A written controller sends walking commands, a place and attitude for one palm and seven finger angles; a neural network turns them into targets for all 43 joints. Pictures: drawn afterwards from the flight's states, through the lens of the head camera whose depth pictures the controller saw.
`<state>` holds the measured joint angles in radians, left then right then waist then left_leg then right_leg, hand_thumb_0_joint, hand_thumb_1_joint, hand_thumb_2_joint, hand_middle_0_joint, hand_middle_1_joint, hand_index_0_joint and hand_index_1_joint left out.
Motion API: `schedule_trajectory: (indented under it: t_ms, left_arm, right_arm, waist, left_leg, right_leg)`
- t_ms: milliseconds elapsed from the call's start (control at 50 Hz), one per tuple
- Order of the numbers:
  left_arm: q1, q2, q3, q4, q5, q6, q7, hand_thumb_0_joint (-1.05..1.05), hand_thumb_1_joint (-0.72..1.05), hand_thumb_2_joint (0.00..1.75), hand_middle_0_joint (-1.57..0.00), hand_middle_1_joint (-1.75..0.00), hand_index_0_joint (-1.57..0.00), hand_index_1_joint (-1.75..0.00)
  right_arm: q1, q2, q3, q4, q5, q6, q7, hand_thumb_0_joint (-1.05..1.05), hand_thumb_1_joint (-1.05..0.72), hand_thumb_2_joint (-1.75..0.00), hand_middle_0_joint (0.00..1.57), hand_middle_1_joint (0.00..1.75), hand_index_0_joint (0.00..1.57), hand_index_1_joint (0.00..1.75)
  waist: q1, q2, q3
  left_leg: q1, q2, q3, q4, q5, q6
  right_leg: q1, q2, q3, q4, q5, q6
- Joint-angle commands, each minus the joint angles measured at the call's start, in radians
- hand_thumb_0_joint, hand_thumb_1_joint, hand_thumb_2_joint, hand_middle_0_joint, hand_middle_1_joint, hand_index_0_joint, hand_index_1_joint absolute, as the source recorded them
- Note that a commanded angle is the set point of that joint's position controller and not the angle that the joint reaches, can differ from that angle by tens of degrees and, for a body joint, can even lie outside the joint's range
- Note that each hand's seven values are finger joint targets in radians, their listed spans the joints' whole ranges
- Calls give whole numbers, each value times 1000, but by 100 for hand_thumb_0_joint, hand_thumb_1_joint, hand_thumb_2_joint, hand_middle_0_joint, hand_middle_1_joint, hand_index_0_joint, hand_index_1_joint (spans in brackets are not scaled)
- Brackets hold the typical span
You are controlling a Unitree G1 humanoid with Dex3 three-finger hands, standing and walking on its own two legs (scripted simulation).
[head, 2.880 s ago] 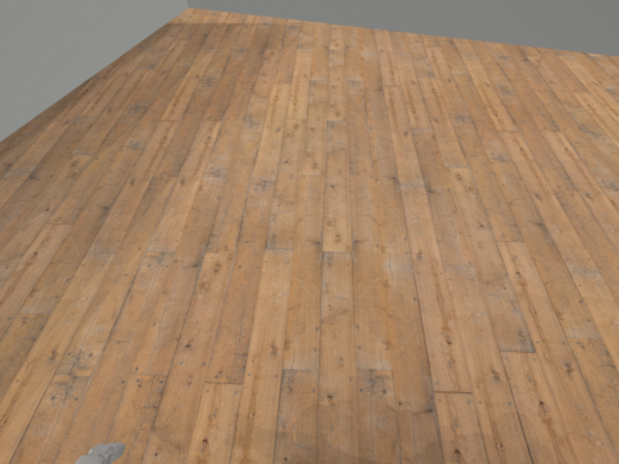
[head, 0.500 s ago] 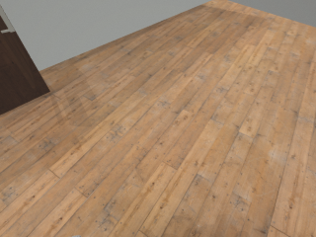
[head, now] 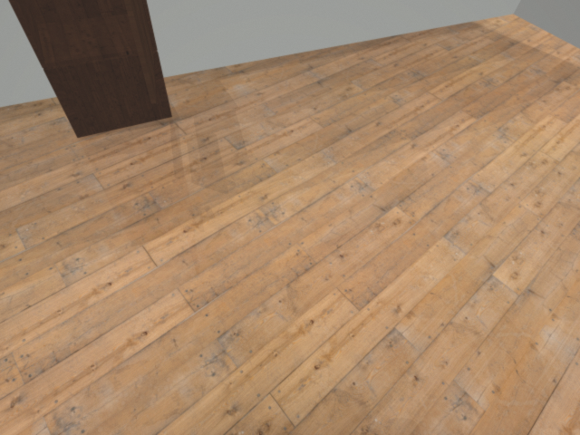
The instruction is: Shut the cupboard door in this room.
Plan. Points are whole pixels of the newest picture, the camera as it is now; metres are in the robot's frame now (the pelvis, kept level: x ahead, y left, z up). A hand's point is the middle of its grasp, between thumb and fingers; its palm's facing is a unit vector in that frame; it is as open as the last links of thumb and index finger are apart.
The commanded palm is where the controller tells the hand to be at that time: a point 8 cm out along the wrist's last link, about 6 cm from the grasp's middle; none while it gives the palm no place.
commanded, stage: turn or walk to find it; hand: left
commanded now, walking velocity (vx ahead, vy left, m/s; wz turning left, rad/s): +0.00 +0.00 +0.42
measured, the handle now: out of the picture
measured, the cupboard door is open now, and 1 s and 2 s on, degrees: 77 77 77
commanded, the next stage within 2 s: stand and wait in 0.34 s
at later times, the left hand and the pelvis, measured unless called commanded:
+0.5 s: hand out of the picture +0.04 +0.19 -0.14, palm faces +0.20 -0.94 -0.27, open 7.4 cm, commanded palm none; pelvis -0.02 -0.02 +0.01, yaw +10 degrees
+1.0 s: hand out of the picture -0.10 +0.18 -0.17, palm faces +0.28 -0.94 -0.20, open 7.4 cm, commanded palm none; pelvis -0.03 +0.00 +0.01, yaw +13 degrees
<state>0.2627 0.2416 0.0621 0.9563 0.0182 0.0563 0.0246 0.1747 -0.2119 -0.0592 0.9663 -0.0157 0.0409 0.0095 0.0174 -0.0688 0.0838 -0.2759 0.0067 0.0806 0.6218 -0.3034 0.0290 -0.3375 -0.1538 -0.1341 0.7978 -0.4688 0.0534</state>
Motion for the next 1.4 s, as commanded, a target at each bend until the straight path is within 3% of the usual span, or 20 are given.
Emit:
schedule_trajectory:
  t_ms: [0,360,400,420,500,640,700,740,820,900,960,1020,1040,1200,1220,1240,1260,1280,1320,1380]
  left_arm:
    - [-91,87,23,-91,4,-15,-6,0,90,90,-20,-30,-20,-30]
    - [35,52,9,-76,-7,-42,7,0,90,90,-20,-30,-20,-30]
    - [44,166,24,-74,14,-65,20,0,90,90,-20,-30,-20,-30]
    - [26,193,23,-94,8,-61,14,0,90,90,-20,-30,-20,-30]
    - [-84,96,1,-90,3,-64,13,0,90,90,-20,-30,-20,-30]
    - [56,106,3,12,10,-68,11,0,90,90,-20,-30,-20,-30]
    - [19,88,-6,41,-5,-62,11,0,90,90,-20,-30,-20,-30]
    - [53,28,-18,42,-12,-53,7,0,90,90,-20,-30,-20,-30]
    - [35,27,-27,79,-7,-34,5,0,90,90,-20,-30,-20,-30]
    - [90,14,-30,106,11,-52,-16,0,90,90,-20,-30,-20,-30]
    - [145,32,-18,109,21,-64,-26,0,90,90,-20,-30,-20,-30]
    - [269,121,15,133,15,-81,-11,0,90,90,-20,-30,-20,-30]
    - [278,114,13,140,15,-92,-7,0,90,90,-20,-30,-20,-30]
    - [116,90,12,120,15,-98,-13,0,90,90,-20,-30,-20,-30]
    - [107,62,4,109,10,-92,-19,0,90,90,-20,-30,-20,-30]
    - [89,-6,-6,80,3,-89,-27,0,90,90,-20,-30,-20,-30]
    - [5,-26,-16,21,6,-89,-28,0,90,90,-20,-30,-20,-30]
    - [-39,-17,-10,12,13,-88,-23,0,90,90,-20,-30,-20,-30]
    - [-32,-7,-3,45,17,-95,-36,0,90,90,-20,-30,-20,-30]
    - [39,-42,-7,88,17,-86,-42,0,90,90,-20,-30,-20,-30]
  right_arm:
    - [61,-201,-38,-51,-6,-29,-28,0,-90,-90,20,30,20,30]
    - [23,-168,-44,-81,-4,-17,-17,0,-90,-90,20,30,20,30]
    - [60,-56,-24,-89,11,-21,-8,0,-90,-90,20,30,20,30]
    - [57,-87,-33,-93,-1,-8,-11,0,-90,-90,20,30,20,30]
    - [97,-83,-33,-15,-6,12,-2,0,-90,-90,20,30,20,30]
    - [40,-28,0,15,5,-11,-19,0,-90,-90,20,30,20,30]
    - [127,-30,12,74,8,-29,-28,0,-90,-90,20,30,20,30]
    - [111,-105,7,76,2,-46,-34,0,-90,-90,20,30,20,30]
    - [31,-112,8,71,4,-39,-42,0,-90,-90,20,30,20,30]
    - [70,-119,-4,67,-2,-38,-35,0,-90,-90,20,30,20,30]
    - [67,-105,-7,46,-8,-36,-26,0,-90,-90,20,30,20,30]
    - [7,-36,6,-8,-8,-41,-10,0,-90,-90,20,30,20,30]
    - [-34,-55,-2,-24,-10,-47,-3,0,-90,-90,20,30,20,30]
    - [206,1,-6,46,-5,-66,19,0,-90,-90,20,30,20,30]
    - [286,-41,-14,73,-6,-72,8,0,-90,-90,20,30,20,30]
    - [382,-119,-35,97,-17,-82,-5,0,-90,-90,20,30,20,30]
    - [463,-189,-47,113,-21,-87,-19,0,-90,-90,20,30,20,30]
    - [427,-180,-38,118,-17,-87,-27,0,-90,-90,20,30,20,30]
    - [304,-99,-13,87,-9,-101,-30,0,-90,-90,20,30,20,30]
    - [283,-38,6,107,-1,-130,-38,0,-90,-90,20,30,20,30]
  waist:
    - [-51,265,-68]
    - [11,161,-133]
    - [5,-171,-123]
    - [10,-174,-109]
    - [-49,-71,-27]
    - [20,-106,-72]
    - [-27,-51,-106]
    - [2,147,-112]
    - [10,260,-21]
    - [-2,182,-31]
    - [22,91,62]
    - [83,-215,67]
    - [79,-144,65]
    - [-68,-2,-6]
    - [-99,129,-20]
    - [-136,349,-13]
    - [-162,377,21]
    - [-140,334,28]
    - [-80,141,63]
    - [-28,150,19]
  left_leg:
    - [86,291,-359,-333,296,134]
    - [-31,152,-372,-203,275,92]
    - [-259,-45,-168,65,-80,-30]
    - [-229,-56,-152,235,-229,-42]
    - [-196,-5,-143,446,-82,-50]
    - [-63,16,-47,62,-130,-68]
    - [155,27,-48,-231,108,-57]
    - [183,182,-195,-247,337,6]
    - [15,211,-255,-335,306,66]
    - [8,174,-267,-350,-212,64]
    - [-155,106,-229,-271,-371,49]
    - [-355,3,-46,198,-191,3]
    - [-372,39,-75,305,-195,5]
    - [169,16,101,-78,-11,-30]
    - [272,54,34,-141,-105,-27]
    - [315,255,-314,-346,-350,45]
    - [300,402,-578,-499,-465,128]
    - [256,425,-616,-517,-445,141]
    - [160,373,-470,-499,-273,139]
    - [186,265,-225,-466,120,101]
  right_leg:
    - [-226,28,125,334,-6,7]
    - [194,116,94,-339,239,1]
    - [331,-189,433,-528,289,-106]
    - [190,-288,474,-566,252,-193]
    - [74,-116,285,-550,266,-174]
    - [199,-111,239,-461,585,-207]
    - [123,-53,191,-382,502,-131]
    - [61,39,109,-325,326,-51]
    - [111,68,52,-227,146,-12]
    - [98,88,28,-275,77,-22]
    - [136,54,99,-374,-72,-39]
    - [248,-234,494,-684,-347,-175]
    - [230,-272,527,-702,-317,-209]
    - [-80,-97,54,-477,-151,-107]
    - [-160,-48,8,-335,-146,-79]
    - [-298,56,-68,-41,-96,-29]
    - [-416,101,-21,187,-117,-32]
    - [-446,60,74,339,-56,-52]
    - [-413,2,116,395,104,-54]
    - [-322,7,92,340,233,-28]
